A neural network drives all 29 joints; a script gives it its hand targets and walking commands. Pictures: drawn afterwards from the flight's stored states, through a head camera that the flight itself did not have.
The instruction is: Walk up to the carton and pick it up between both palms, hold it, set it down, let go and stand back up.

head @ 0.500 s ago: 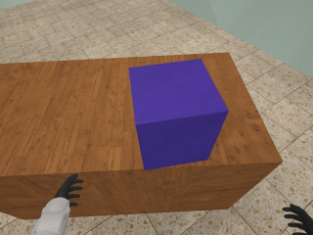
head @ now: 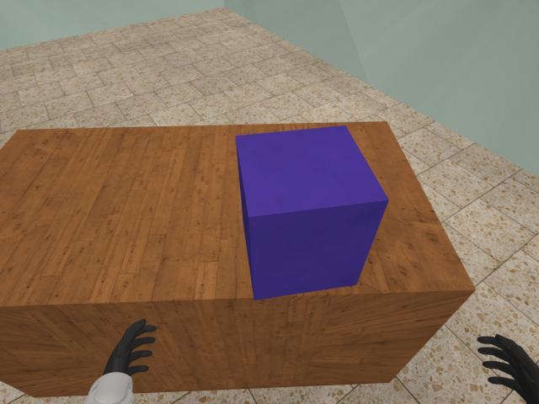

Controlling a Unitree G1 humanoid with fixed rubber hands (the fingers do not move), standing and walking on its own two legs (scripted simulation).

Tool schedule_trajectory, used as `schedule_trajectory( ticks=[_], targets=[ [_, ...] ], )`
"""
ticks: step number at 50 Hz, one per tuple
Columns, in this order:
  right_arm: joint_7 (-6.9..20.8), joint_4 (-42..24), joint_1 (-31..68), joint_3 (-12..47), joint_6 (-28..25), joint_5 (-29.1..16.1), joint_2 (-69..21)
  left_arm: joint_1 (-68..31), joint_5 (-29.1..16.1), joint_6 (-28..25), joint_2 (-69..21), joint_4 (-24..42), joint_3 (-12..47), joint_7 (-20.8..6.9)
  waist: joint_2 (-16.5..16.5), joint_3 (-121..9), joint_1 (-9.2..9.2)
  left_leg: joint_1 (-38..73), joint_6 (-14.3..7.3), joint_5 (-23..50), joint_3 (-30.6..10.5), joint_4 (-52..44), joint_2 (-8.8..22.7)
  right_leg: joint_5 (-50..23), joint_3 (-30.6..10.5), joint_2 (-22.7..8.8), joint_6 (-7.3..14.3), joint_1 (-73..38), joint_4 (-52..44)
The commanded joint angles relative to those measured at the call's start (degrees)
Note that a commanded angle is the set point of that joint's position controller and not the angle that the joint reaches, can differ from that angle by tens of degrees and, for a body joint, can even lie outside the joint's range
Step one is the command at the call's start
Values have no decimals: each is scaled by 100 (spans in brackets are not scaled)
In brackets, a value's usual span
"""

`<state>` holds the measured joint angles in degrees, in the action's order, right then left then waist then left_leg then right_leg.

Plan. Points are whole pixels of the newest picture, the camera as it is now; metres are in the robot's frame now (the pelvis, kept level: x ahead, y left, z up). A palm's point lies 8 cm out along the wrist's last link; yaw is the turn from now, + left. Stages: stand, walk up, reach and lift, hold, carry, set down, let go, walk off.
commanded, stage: reach and lift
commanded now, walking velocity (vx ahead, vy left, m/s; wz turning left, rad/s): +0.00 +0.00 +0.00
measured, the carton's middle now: (299, 214) +0.45 -0.02 +0.00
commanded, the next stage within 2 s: none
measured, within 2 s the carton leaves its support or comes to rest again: neither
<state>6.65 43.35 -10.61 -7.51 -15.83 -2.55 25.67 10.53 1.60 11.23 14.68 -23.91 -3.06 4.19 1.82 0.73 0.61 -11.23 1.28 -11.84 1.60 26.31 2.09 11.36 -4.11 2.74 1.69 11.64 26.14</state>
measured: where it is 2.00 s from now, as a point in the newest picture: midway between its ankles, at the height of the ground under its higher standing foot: outside the picture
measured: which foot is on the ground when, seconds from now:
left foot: down 0.00-1.00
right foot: down 0.00-1.00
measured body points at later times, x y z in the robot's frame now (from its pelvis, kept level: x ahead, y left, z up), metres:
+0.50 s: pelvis +0.00 +0.01 +0.00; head -0.02 +0.01 +0.45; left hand +0.21 +0.19 -0.02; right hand +0.18 -0.30 -0.01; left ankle -0.02 +0.12 -0.74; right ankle +0.03 -0.11 -0.74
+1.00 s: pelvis +0.00 +0.00 +0.00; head -0.02 +0.01 +0.45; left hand +0.24 +0.16 +0.02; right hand +0.20 -0.27 +0.02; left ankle -0.02 +0.12 -0.74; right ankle +0.03 -0.11 -0.74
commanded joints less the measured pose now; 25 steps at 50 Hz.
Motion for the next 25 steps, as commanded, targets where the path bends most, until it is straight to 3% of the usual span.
schedule_trajectory(
  ticks=[1, 3, 4, 5, 6, 7, 9, 10, 12, 17, 22, 25],
  targets=[
    [13, -1746, -126, 336, 190, -685, 64, -689, -262, -114, 418, 1482, -34, 11, 836, -308, -87, 4060, -183, 232, -80, 571, -659, 2409, -59, -1304, 900, 3706, -2013],
    [20, -1862, -145, 326, 342, -763, 74, -755, -289, -74, 351, 1638, 80, 5, 792, -182, -41, 4281, -141, 167, -122, 528, -656, 2554, 39, -1303, 935, 3915, -2057],
    [65, -1804, -48, 224, 417, -737, 138, -779, -322, -50, 280, 1670, 187, 45, 571, -41, -4, 3808, -111, -64, -185, 160, -499, 2238, 242, -1077, 806, 3406, -1874],
    [175, -1686, 262, -27, 488, -622, 312, -795, -349, -38, 142, 1646, 317, 146, 70, 223, -4, 2531, -96, -759, -309, -618, -144, 1704, 577, -603, 505, 2217, -1389],
    [337, -1367, 424, -298, 557, -472, 654, -643, -231, -50, -101, 1449, 450, 290, -835, 503, 8, 273, -106, -1996, -444, -1822, 386, 532, 862, 52, 150, 47, -585],
    [414, -1130, 303, -358, 556, -588, 1007, -303, 11, -56, -393, 1280, 466, 325, -1237, 545, -14, -995, -200, -2095, -598, -2273, 711, -583, 909, 318, 16, -1456, -91],
    [489, -1102, 233, -451, 488, -660, 916, 10, -66, -145, -481, 1411, 486, 356, -665, 95, 9, -132, 53, -532, -342, -1650, 414, -993, 598, 15, 172, -1050, -587],
    [524, -1224, 187, -451, 461, -695, 804, -1, -154, -177, -505, 1550, 550, 387, -559, -101, 40, 196, 110, -530, -312, -1468, 291, -707, 496, -67, 191, -709, -686],
    [590, -1467, 259, -356, 424, -797, 699, -146, -196, -273, -661, 1727, 673, 468, -576, -211, -26, 8, 26, -1031, -350, -1578, 319, -467, 470, -49, 171, -784, -655],
    [533, -1738, 124, -188, 138, -989, 396, 1, -299, -710, -764, 2064, 755, 571, -232, -485, -3, 499, 70, 149, -172, -1222, 103, -909, 351, -86, 172, -711, -807],
    [407, -2188, -173, 165, -82, -1118, 177, 338, -225, -1091, -841, 2042, 645, 613, 206, -515, -122, 705, 29, 704, 9, -1031, -127, -1075, 230, -94, 103, -723, -906],
    [349, -2310, -403, 393, -116, -1224, 77, 526, -159, -1229, -915, 2021, 579, 597, 289, -484, -199, 808, 16, 964, 56, -978, -199, -1144, 162, -107, 77, -718, -951]
  ],
)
